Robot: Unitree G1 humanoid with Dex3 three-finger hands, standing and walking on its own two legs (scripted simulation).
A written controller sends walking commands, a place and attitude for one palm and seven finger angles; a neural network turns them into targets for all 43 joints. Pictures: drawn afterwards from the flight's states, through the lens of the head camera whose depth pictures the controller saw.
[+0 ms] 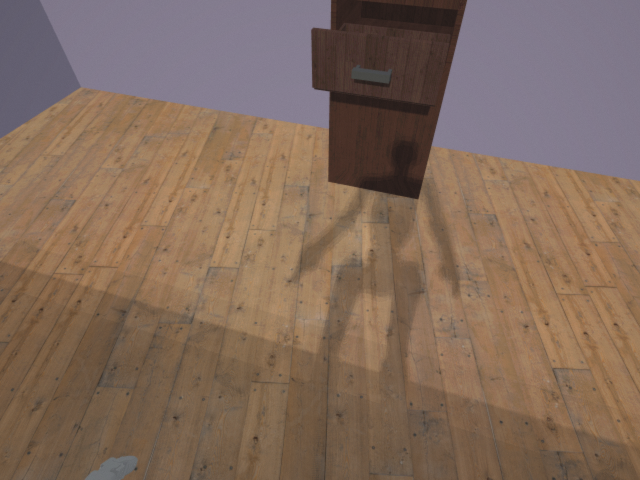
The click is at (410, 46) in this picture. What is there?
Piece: drawer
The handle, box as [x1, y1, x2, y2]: [351, 65, 391, 83]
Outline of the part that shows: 352,69 352,78 388,83 391,69 389,69 387,72 360,68 359,65 353,67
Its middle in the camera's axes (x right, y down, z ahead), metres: +0.15 -0.50 +1.17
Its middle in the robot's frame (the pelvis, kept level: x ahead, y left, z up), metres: +1.21 -0.09 -0.04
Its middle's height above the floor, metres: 0.73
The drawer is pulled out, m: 0.30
